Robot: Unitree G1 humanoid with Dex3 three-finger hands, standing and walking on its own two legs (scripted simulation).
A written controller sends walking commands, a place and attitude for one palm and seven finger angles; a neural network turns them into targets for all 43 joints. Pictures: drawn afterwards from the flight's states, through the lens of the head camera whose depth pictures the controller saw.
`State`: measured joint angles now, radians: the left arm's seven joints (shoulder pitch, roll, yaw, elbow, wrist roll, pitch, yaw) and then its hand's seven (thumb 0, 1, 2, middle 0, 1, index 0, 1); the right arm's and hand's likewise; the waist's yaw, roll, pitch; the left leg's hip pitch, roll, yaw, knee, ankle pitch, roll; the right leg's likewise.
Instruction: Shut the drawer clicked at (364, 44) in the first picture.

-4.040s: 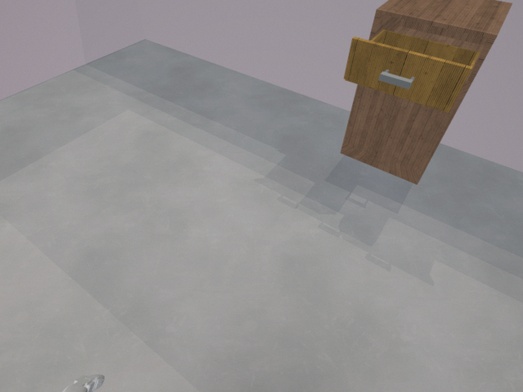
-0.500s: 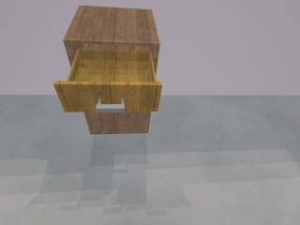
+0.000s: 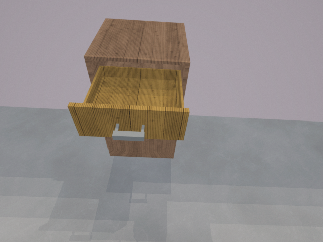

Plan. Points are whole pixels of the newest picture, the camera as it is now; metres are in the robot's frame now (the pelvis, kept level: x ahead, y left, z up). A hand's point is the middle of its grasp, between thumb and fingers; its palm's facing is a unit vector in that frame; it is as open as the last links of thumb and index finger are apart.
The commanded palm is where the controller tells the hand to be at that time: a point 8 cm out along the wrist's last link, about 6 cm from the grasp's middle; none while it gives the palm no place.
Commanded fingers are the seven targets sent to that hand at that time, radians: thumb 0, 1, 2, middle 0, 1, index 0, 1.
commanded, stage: take the last steps up to it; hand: left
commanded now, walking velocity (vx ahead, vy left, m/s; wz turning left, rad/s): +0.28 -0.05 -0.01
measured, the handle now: (129, 131) +0.49 +0.14 -0.07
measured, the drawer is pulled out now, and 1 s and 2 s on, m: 0.30 0.30 0.30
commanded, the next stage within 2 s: come to a stop and stand still in 0.44 s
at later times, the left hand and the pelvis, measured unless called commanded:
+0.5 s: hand (121, 237) +0.17 +0.12 -0.16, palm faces +0.06 -0.97 -0.22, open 7.3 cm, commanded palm none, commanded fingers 0.00 0.90 0.90 -0.20 -0.30 -0.20 -0.30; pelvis +0.14 -0.06 +0.00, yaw +1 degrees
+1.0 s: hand (117, 239) +0.17 +0.13 -0.17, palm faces +0.05 -0.96 -0.26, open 7.3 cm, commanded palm none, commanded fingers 0.00 0.90 0.90 -0.20 -0.30 -0.20 -0.30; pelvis +0.18 -0.06 +0.00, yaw -1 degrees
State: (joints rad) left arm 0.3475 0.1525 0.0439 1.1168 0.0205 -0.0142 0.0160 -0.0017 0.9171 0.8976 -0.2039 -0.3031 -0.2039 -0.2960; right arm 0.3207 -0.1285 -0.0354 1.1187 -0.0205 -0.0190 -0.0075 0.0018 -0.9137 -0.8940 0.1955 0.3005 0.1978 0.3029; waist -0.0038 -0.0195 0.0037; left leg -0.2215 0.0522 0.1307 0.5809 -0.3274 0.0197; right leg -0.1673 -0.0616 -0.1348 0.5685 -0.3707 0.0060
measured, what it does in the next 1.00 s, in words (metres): walks ahead: right foot, then left foot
